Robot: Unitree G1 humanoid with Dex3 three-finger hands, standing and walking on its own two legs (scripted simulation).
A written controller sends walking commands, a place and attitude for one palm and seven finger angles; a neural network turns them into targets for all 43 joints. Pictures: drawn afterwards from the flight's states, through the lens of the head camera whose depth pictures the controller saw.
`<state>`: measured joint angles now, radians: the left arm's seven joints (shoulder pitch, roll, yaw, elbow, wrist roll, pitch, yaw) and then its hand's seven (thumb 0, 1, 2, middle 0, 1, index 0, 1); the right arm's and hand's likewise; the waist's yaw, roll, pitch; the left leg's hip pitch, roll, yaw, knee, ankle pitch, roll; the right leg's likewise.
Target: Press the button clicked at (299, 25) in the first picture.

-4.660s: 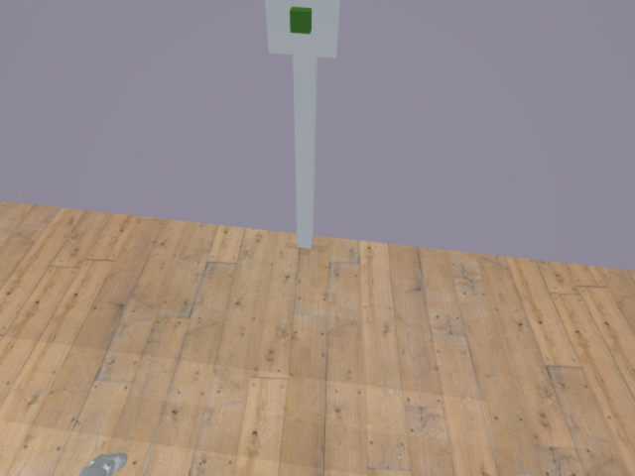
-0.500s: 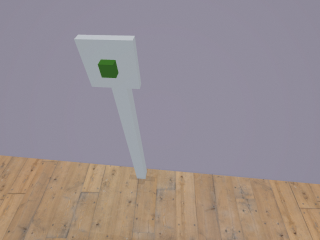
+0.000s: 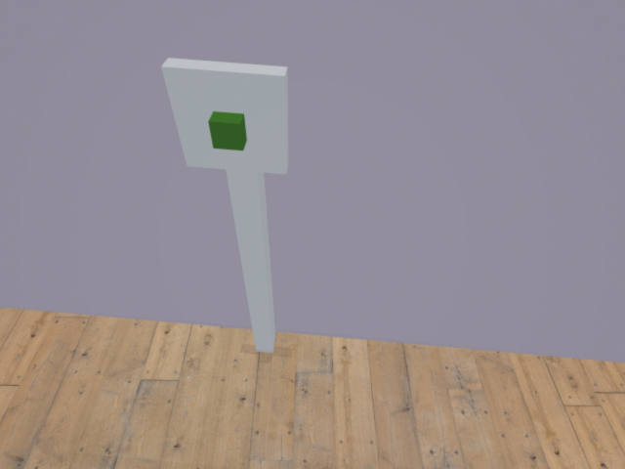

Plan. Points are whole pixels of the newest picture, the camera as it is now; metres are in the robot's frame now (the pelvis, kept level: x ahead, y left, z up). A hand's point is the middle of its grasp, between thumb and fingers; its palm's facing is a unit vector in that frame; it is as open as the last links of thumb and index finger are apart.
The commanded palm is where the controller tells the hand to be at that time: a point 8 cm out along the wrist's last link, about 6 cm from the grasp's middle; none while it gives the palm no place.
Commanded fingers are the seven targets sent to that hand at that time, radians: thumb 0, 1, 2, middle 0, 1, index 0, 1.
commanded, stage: come to a stop and stand still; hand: left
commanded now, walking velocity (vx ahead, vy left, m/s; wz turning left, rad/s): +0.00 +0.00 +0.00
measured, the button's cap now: (228, 130) +0.57 +0.18 +0.13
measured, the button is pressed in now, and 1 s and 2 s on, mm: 0 0 0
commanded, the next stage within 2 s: look again from close up in 0.04 s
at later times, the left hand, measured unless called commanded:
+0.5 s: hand out of the picture +0.05 +0.19 -0.16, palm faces +0.05 -0.95 -0.29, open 7.4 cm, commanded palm none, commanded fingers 0.00 0.90 0.90 -0.20 -0.30 -0.20 -0.30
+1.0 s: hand out of the picture -0.03 +0.18 -0.17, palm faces +0.05 -0.97 -0.26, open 7.4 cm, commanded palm none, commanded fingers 0.00 0.90 0.90 -0.20 -0.30 -0.20 -0.30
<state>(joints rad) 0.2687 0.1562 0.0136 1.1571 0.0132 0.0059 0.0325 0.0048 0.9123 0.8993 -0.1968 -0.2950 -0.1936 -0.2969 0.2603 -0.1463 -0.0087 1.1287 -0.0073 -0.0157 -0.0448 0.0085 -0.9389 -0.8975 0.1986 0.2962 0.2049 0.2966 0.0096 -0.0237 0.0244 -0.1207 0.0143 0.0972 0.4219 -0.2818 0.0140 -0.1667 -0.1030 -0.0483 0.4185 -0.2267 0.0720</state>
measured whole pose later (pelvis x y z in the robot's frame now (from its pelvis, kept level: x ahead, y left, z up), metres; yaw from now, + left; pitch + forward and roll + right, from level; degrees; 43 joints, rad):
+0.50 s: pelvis -0.02 -0.03 -0.01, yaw +2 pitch -3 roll +0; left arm 0.20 0.27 0.03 1.01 0.02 -0.01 0.02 0.01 0.91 0.90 -0.20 -0.30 -0.20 -0.30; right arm 0.21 -0.29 -0.04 1.01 -0.02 0.00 -0.02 0.00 -0.91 -0.90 0.20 0.30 0.20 0.30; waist -0.01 0.00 0.00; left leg -0.19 0.06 0.05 0.54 -0.30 -0.03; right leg -0.22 -0.07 -0.09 0.54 -0.27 0.02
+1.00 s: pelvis -0.03 -0.03 +0.00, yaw +2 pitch -2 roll +0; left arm 0.28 0.25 0.01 1.09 0.02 0.02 0.00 0.01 0.91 0.90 -0.20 -0.30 -0.20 -0.30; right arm 0.28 -0.25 0.01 1.09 -0.03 0.02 0.00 0.00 -0.91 -0.90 0.20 0.30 0.20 0.30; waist 0.01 0.00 -0.01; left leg -0.21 0.05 0.04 0.50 -0.29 -0.02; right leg -0.22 -0.07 -0.10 0.48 -0.23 0.01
